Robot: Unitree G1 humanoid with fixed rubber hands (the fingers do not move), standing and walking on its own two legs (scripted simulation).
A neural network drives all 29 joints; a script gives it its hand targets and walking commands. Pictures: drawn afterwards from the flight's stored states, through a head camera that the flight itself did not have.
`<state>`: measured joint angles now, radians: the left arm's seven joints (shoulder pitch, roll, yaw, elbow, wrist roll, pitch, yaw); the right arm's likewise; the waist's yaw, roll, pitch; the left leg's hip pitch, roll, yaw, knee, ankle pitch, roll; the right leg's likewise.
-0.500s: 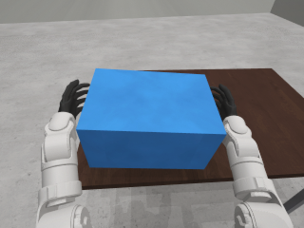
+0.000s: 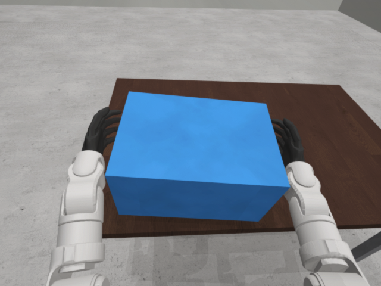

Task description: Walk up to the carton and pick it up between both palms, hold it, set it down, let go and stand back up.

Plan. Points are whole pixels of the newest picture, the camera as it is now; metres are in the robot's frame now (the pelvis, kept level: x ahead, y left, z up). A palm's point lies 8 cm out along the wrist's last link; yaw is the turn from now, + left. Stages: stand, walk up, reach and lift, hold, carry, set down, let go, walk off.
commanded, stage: set down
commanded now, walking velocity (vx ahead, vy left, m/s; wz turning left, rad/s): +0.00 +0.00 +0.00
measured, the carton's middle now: (194, 157) +0.36 -0.01 +0.08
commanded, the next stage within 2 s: none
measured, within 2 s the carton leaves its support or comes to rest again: rests again in 1.66 s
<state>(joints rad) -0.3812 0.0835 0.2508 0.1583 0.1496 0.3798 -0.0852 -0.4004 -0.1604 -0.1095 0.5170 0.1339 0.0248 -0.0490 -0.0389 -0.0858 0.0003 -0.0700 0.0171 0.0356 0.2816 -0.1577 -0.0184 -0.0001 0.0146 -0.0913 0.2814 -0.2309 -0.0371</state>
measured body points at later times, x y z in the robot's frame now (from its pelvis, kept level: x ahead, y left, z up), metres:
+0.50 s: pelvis -0.02 +0.00 +0.00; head -0.01 +0.02 +0.45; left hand +0.38 +0.19 +0.10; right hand +0.36 -0.22 +0.09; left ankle +0.00 +0.13 -0.75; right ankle -0.04 -0.08 -0.75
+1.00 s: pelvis -0.01 +0.01 +0.00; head +0.04 +0.02 +0.45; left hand +0.40 +0.20 +0.05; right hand +0.39 -0.21 +0.06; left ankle +0.00 +0.13 -0.75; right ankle -0.04 -0.08 -0.75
